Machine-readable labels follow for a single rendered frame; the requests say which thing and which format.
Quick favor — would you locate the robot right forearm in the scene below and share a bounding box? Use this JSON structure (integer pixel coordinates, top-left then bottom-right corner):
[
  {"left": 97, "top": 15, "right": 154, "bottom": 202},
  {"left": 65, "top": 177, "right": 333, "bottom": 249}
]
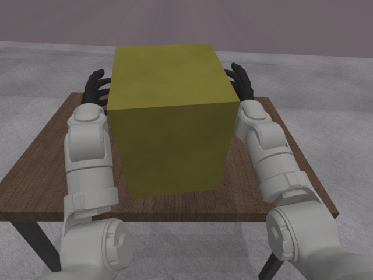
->
[{"left": 234, "top": 100, "right": 341, "bottom": 243}]

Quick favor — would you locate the robot left forearm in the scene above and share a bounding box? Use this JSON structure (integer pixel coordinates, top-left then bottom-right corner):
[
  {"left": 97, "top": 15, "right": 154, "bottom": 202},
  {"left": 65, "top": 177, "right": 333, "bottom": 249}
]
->
[{"left": 60, "top": 103, "right": 119, "bottom": 267}]

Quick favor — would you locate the table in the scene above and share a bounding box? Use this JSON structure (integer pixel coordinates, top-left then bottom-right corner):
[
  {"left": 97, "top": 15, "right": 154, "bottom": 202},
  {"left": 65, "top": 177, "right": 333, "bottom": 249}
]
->
[{"left": 0, "top": 92, "right": 339, "bottom": 280}]

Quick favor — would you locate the carton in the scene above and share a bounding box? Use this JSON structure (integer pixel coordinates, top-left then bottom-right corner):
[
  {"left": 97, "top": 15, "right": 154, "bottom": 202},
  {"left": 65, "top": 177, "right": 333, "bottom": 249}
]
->
[{"left": 107, "top": 44, "right": 240, "bottom": 199}]

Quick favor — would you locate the robot right upper arm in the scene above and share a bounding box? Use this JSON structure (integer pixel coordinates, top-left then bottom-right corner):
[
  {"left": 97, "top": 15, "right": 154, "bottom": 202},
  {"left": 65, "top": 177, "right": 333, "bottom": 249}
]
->
[{"left": 266, "top": 200, "right": 373, "bottom": 280}]

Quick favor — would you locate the robot left hand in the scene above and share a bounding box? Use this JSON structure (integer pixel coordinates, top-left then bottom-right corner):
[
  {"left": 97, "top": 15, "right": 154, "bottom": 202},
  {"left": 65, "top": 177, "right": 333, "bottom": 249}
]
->
[{"left": 80, "top": 69, "right": 111, "bottom": 116}]

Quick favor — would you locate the robot right hand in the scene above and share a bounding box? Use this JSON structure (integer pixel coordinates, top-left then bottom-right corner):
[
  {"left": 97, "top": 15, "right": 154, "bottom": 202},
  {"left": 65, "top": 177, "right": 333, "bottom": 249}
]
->
[{"left": 225, "top": 63, "right": 254, "bottom": 102}]

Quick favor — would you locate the robot left upper arm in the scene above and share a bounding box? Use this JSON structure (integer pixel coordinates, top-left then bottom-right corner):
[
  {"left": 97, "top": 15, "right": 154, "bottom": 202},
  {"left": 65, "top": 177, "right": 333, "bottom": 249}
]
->
[{"left": 34, "top": 218, "right": 133, "bottom": 280}]

